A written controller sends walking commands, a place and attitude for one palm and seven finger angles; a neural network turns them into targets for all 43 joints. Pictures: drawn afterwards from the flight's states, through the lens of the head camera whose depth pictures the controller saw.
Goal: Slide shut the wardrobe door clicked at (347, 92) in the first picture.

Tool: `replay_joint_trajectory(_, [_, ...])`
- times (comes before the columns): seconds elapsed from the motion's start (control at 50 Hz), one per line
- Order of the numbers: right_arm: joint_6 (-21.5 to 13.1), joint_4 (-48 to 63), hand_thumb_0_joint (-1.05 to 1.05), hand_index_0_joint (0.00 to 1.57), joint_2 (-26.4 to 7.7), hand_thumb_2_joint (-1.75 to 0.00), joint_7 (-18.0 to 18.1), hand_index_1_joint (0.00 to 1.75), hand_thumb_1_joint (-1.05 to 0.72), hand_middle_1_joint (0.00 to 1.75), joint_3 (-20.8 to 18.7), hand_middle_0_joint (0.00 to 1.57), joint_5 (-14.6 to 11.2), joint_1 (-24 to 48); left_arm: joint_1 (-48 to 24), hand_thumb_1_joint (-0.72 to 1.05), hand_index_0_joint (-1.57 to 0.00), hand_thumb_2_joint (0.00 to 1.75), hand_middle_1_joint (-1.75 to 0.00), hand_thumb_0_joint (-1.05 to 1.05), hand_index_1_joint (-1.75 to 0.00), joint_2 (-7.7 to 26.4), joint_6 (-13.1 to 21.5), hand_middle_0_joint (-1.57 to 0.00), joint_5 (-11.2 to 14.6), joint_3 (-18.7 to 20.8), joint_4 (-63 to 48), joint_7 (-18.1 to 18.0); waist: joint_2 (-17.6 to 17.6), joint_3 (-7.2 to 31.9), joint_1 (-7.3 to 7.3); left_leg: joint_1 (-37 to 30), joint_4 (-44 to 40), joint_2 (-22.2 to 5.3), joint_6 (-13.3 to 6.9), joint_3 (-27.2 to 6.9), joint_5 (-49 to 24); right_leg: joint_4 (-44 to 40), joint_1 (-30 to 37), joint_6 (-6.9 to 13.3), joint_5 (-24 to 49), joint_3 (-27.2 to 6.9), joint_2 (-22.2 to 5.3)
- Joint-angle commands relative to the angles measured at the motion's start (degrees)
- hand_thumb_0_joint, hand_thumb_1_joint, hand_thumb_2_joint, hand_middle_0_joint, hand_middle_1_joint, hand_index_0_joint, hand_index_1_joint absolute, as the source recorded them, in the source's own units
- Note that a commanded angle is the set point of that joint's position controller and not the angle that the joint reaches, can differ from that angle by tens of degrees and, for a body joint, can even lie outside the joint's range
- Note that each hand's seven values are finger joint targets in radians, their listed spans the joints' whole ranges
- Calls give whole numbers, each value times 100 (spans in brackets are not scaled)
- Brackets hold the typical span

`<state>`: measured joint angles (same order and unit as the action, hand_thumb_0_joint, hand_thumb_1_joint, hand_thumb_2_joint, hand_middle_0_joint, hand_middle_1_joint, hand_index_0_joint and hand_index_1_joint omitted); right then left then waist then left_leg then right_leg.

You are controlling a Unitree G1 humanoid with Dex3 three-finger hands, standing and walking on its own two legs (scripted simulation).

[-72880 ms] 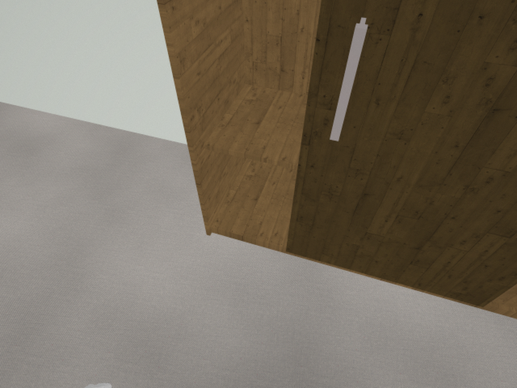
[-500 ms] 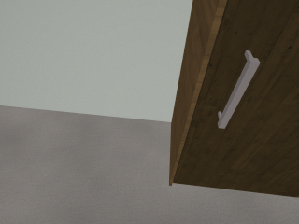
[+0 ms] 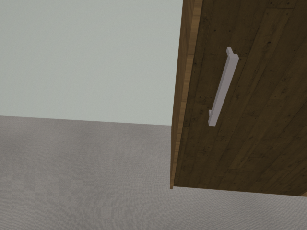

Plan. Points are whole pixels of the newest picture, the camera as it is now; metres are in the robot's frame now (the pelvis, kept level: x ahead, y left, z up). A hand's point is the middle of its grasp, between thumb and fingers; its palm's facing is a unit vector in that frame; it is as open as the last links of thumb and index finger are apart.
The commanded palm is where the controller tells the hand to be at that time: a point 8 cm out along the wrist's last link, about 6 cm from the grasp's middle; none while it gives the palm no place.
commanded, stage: come to a stop and stand still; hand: right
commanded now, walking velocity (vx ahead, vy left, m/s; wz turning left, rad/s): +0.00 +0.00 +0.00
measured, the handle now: (219, 90) +0.51 -0.18 +0.11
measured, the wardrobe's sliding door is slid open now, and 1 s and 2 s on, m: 0.00 0.00 0.00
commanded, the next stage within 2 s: look again from close up in 0.04 s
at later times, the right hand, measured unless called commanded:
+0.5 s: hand out of the picture -0.01 -0.15 -0.18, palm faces +0.02 +0.99 -0.11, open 7.4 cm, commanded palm none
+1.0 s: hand out of the picture +0.00 -0.15 -0.18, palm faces +0.01 +0.99 -0.12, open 7.4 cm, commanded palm none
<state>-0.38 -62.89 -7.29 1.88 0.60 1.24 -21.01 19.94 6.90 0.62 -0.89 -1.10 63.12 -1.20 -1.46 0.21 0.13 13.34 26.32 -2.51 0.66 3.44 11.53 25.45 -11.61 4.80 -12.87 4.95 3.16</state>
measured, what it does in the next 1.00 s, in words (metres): stands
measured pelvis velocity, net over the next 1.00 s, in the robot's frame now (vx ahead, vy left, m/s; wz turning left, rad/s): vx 0.02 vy -0.01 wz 0.02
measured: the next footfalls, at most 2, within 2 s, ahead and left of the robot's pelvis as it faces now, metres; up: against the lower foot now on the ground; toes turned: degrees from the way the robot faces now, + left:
none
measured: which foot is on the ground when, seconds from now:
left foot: down 0.00-1.00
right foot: down 0.00-1.00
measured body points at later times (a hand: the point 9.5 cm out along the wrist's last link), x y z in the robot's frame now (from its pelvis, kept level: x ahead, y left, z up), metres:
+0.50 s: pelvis +0.01 -0.01 +0.00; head +0.01 -0.03 +0.45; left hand +0.00 +0.20 -0.15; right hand -0.01 -0.20 -0.17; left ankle +0.03 +0.13 -0.74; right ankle +0.01 -0.06 -0.74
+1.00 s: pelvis +0.02 -0.01 +0.00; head +0.02 -0.02 +0.45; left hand +0.00 +0.20 -0.15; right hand +0.00 -0.20 -0.17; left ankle +0.03 +0.13 -0.74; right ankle +0.01 -0.06 -0.74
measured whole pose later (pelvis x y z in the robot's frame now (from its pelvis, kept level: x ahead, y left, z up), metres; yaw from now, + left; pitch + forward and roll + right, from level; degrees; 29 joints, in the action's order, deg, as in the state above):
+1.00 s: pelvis +0.02 -0.01 +0.00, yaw +1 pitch -1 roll +0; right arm -0.5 -63.5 -6.2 2.1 0.3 1.2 -19.6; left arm 18.4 5.8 1.5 -0.7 -1.0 64.9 -1.8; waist -1.7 -1.1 0.0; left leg 11.3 24.9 -2.5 1.5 2.1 12.2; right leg 23.3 -8.8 5.2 -13.7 6.1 3.4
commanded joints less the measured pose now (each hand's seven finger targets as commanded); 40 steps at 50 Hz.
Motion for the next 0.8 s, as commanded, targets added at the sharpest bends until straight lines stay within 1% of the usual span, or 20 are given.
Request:
replay_joint_trajectory(0.0, [-100,85,0,20,-350,-90,46,30,-90,30,-28,20,-14,-415,236,90,-20,90,-30,0,-30,596,114,-20,20,133,-170,-51,147,-607,-23,-99,-342,-311,-284,-480,109,-1043,-715,-168,-906,-1117,-919])
replay_joint_trajectory(0.04, [-104,59,0,20,-325,-90,46,30,-90,30,-26,20,-18,-439,226,90,-20,90,-30,0,-30,575,123,-20,20,127,-139,-54,130,-583,-18,-76,-345,-328,-278,-493,64,-1005,-647,-175,-805,-1079,-907])
replay_joint_trajectory(0.08, [-108,25,0,20,-293,-90,46,30,-90,30,-24,20,-16,-464,215,90,-20,90,-30,0,-30,552,132,-20,22,122,-120,-60,197,-611,-20,-44,-355,-341,-275,-490,-25,-992,-592,-177,-685,-1036,-913])
replay_joint_trajectory(0.1, [-113,17,0,20,-295,-90,49,30,-90,30,-21,20,-12,-490,211,90,-20,90,-30,0,-30,544,127,-20,29,129,-113,-62,131,-571,-22,-66,-373,-326,-268,-508,-44,-956,-559,-175,-645,-1029,-914])
replay_joint_trajectory(0.12, [-105,7,0,20,-277,-90,51,30,-90,30,-18,20,-15,-479,217,90,-20,90,-30,0,-30,551,130,-20,27,127,-104,-66,147,-598,-6,-42,-354,-330,-266,-497,-50,-979,-552,-180,-632,-1038,-920])
replay_joint_trajectory(0.14, [-105,-3,0,20,-259,-90,52,30,-90,30,-19,20,-13,-494,211,90,-20,90,-30,0,-30,548,134,-20,25,128,-95,-69,214,-588,-13,-38,-346,-326,-260,-494,-92,-991,-513,-182,-592,-1030,-931])
replay_joint_trajectory(0.18, [-104,-23,0,20,-250,-90,52,30,-90,30,-16,20,-12,-508,191,90,-20,90,-30,0,-30,535,140,-20,28,130,-86,-72,224,-579,-24,-55,-347,-333,-247,-488,-147,-993,-475,-179,-533,-1006,-939])
replay_joint_trajectory(0.22, [-103,-24,0,20,-241,-90,56,30,-90,30,-17,20,-6,-498,188,90,-20,90,-30,0,-30,534,134,-20,32,127,-71,-74,77,-646,-18,-48,-359,-332,-246,-502,-146,-992,-521,-179,-521,-1012,-938])
replay_joint_trajectory(0.26, [-102,-30,0,20,-235,-90,54,30,-90,30,-18,20,-10,-516,196,90,-20,90,-30,0,-30,531,151,-20,29,123,-64,-78,158,-593,-28,-75,-349,-346,-239,-491,-237,-986,-442,-173,-367,-998,-941])
replay_joint_trajectory(0.3, [-107,-24,0,20,-248,-90,61,30,-90,30,-19,20,-10,-488,216,90,-20,90,-30,0,-30,526,155,-20,37,123,-42,-80,32,-552,-31,-150,-358,-350,-230,-488,-295,-925,-415,-167,-170,-967,-943])
replay_joint_trajectory(0.34, [-107,-25,0,20,-242,-90,60,30,-90,30,-26,20,-18,-474,204,90,-20,90,-30,0,-30,521,163,-20,30,119,-41,-84,61,-511,-25,-146,-355,-357,-235,-516,-312,-899,-352,-173,-61,-956,-925])
replay_joint_trajectory(0.4, [-94,-6,0,20,-255,-90,62,30,-90,30,-30,20,-14,-447,200,90,-20,90,-30,0,-30,512,157,-20,31,120,-18,-86,174,-588,-39,-160,-365,-343,-228,-488,-290,-927,-404,-173,-74,-961,-938])
replay_joint_trajectory(0.42, [-93,-5,0,20,-251,-90,62,30,-90,30,-36,20,-18,-445,186,90,-20,90,-30,0,-30,497,155,-20,27,119,-20,-84,132,-574,-42,-165,-365,-355,-235,-493,-294,-937,-396,-175,-99,-956,-935])
replay_joint_trajectory(0.48, [-87,3,0,20,-262,-90,59,30,-90,30,-38,20,-18,-410,198,90,-20,90,-30,0,-30,503,157,-20,23,122,-11,-85,193,-564,-42,-175,-350,-350,-227,-483,-329,-961,-354,-184,-54,-954,-940])
replay_joint_trajectory(0.52, [-82,26,0,20,-263,-90,59,30,-90,30,-42,20,-19,-384,213,90,-20,90,-30,0,-30,503,152,-20,26,119,-9,-84,135,-635,-43,-181,-358,-350,-228,-475,-289,-980,-429,-182,-114,-967,-942])
replay_joint_trajectory(0.56, [-79,34,0,20,-259,-90,58,30,-90,30,-48,20,-19,-385,234,90,-20,90,-30,0,-30,498,156,-20,21,120,0,-85,189,-562,-40,-195,-343,-351,-233,-468,-321,-1003,-361,-186,-73,-963,-955])
replay_joint_trajectory(0.62, [-78,38,0,20,-267,-90,59,30,-90,30,-55,20,-17,-352,238,90,-20,90,-30,0,-30,492,161,-20,23,124,7,-90,178,-564,-46,-212,-336,-343,-225,-470,-365,-991,-341,-182,48,-946,-968])
replay_joint_trajectory(0.66, [-72,37,0,20,-253,-90,59,30,-90,30,-61,20,-19,-346,253,90,-20,90,-30,0,-30,489,160,-20,21,126,15,-95,168,-581,-40,-181,-332,-331,-222,-469,-325,-1032,-317,-190,-4,-968,-977])
replay_joint_trajectory(0.72, [-88,42,0,20,-258,-90,61,30,-90,30,-68,20,-23,-363,266,90,-20,90,-30,0,-30,467,175,-20,23,123,28,-97,55,-491,-49,-247,-351,-362,-228,-500,-484,-915,-210,-176,343,-881,-951])
replay_joint_trajectory(0.78, [-80,33,0,20,-254,-90,62,30,-90,30,-66,20,-28,-338,305,90,-20,90,-30,0,-30,471,175,-20,22,121,48,-102,110,-482,-28,-210,-335,-351,-220,-484,-411,-943,-148,-190,351,-899,-964])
